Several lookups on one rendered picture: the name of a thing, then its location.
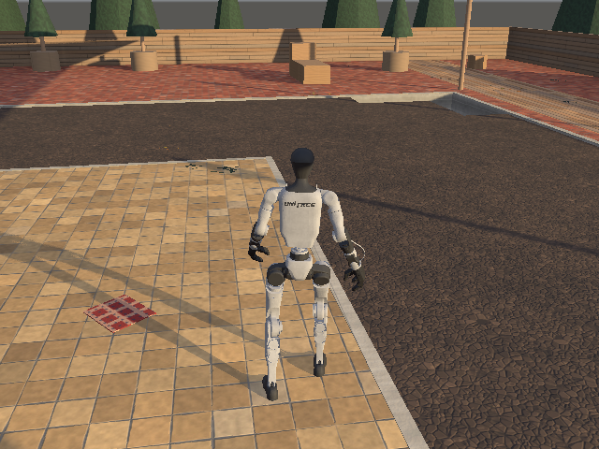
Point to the robot thigh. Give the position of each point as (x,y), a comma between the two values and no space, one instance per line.
(321,280)
(275,281)

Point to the right robot thigh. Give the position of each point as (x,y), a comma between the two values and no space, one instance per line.
(321,280)

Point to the left robot hand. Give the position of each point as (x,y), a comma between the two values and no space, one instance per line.
(261,249)

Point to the right robot hand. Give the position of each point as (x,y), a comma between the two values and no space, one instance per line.
(359,278)

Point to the left robot thigh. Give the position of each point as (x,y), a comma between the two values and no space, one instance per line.
(275,281)

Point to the robot right forearm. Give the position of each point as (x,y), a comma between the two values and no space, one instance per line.
(350,252)

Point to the robot left forearm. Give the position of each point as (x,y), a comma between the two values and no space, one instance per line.
(255,239)

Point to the robot left upper arm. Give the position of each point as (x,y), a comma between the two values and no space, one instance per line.
(272,196)

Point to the robot right upper arm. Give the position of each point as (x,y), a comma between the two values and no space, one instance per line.
(330,199)

